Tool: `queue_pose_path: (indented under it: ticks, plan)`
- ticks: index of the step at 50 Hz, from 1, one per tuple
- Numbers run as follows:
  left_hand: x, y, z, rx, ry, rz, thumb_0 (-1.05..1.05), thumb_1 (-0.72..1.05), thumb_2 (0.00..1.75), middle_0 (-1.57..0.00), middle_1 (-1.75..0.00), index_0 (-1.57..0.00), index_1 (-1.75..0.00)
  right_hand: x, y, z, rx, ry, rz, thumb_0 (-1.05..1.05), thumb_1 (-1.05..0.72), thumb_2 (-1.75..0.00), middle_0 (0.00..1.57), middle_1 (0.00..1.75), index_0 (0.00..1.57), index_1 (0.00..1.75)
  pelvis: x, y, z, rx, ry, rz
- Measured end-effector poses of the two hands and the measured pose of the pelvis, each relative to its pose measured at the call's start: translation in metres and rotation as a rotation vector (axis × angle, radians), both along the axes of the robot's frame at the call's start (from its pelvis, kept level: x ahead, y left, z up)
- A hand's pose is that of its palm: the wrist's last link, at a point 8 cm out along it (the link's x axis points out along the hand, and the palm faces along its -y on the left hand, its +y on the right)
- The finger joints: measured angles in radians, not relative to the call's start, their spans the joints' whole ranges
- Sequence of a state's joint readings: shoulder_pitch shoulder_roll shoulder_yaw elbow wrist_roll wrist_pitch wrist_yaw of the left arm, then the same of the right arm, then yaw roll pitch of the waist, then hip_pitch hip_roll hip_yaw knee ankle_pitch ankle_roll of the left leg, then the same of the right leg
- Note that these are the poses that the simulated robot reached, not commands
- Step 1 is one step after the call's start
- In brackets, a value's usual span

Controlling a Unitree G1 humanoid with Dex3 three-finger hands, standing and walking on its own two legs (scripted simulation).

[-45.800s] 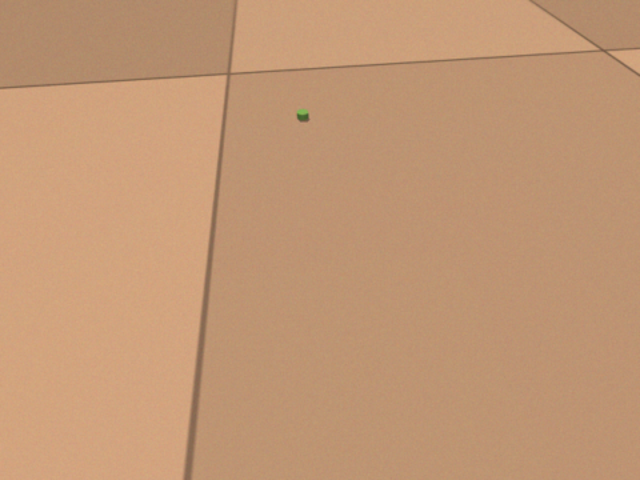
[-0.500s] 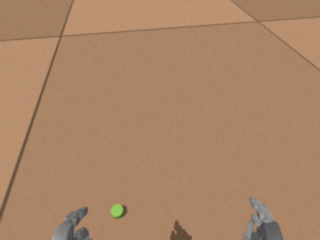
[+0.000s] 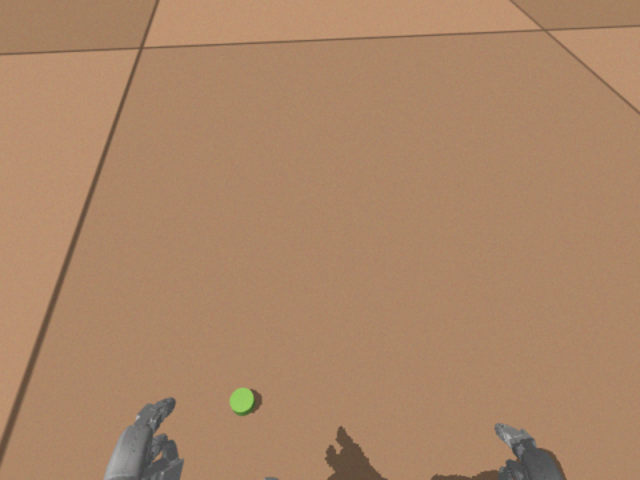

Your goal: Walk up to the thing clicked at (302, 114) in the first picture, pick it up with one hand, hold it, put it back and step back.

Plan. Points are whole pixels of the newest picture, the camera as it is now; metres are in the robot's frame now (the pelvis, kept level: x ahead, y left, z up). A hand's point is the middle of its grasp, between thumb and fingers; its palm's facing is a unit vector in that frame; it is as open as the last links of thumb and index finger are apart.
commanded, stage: stand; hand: left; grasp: from above
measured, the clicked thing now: (242, 401) +0.43 +0.25 -0.71
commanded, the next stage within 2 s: none
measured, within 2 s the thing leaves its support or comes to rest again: neither
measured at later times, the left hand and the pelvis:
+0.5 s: hand out of the picture +0.05 +0.24 -0.12, palm faces +0.04 -0.95 -0.32, open 7.4 cm; pelvis +0.00 +0.01 +0.04, yaw +0 degrees
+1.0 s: hand out of the picture +0.03 +0.23 -0.11, palm faces +0.02 -0.94 -0.34, open 7.4 cm; pelvis -0.01 -0.01 +0.05, yaw +0 degrees
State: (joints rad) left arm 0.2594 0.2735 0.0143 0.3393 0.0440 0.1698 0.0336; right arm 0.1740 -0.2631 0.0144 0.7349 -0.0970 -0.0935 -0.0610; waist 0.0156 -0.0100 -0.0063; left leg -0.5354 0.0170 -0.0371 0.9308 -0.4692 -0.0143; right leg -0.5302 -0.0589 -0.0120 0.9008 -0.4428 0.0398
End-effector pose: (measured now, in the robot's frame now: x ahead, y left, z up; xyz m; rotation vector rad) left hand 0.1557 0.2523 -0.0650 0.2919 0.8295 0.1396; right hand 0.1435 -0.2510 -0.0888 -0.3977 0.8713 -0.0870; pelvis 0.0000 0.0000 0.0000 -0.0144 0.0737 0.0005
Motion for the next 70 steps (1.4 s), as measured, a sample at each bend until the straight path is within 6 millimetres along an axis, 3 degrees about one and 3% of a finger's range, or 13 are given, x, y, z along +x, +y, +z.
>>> queue_pose_path:
  ticks: [10,18,25,51,70]
  plan:
    - [-0.059,0.033,-0.024,0.032,0.228,0.09,0.01,0.9,0.9,-0.2,-0.3,-0.2,-0.3,-0.043,-0.024,0.004,0.007,0.179,-0.132,0.01,-0.9,-0.9,0.2,0.3,0.21,0.3,0.003,0.005,0.018,0.011,-0.064,-0.003]
    - [-0.096,0.035,-0.025,0.009,0.346,0.145,0.01,0.9,0.9,-0.2,-0.3,-0.2,-0.3,-0.064,-0.018,0.005,0.024,0.26,-0.174,0.01,-0.9,-0.9,0.2,0.3,0.2,0.3,0.005,0.008,0.032,0.005,-0.101,-0.001]
    - [-0.113,0.032,-0.02,0.003,0.397,0.164,0.01,0.9,0.9,-0.2,-0.3,-0.2,-0.3,-0.071,-0.011,0.007,0.055,0.286,-0.187,0.01,-0.9,-0.9,0.2,0.3,0.2,0.3,0.002,0.007,0.042,0.008,-0.129,0.002]
    - [-0.133,0.024,-0.008,0.022,0.442,0.166,0.01,0.9,0.9,-0.2,-0.3,-0.2,-0.3,-0.114,-0.046,0.012,0.039,0.382,-0.225,0.01,-0.9,-0.9,0.2,0.3,0.2,0.3,-0.012,-0.012,0.053,0.013,-0.15,0.007]
    - [-0.101,0.016,-0.002,0.016,0.388,0.142,0.01,0.9,0.9,-0.2,-0.3,-0.2,-0.3,-0.092,-0.051,0.015,0.045,0.337,-0.208,0.01,-0.9,-0.9,0.2,0.3,0.2,0.3,-0.006,-0.018,0.055,0.013,-0.148,-0.002]
